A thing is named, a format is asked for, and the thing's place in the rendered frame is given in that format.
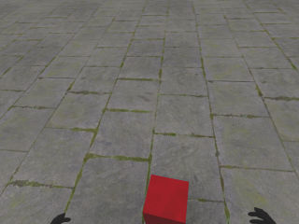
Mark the robot right hand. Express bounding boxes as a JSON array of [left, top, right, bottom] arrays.
[[248, 207, 276, 224]]

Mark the carton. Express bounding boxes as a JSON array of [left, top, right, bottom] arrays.
[[142, 175, 189, 224]]

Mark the robot left hand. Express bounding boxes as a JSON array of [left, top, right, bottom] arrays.
[[50, 213, 71, 224]]

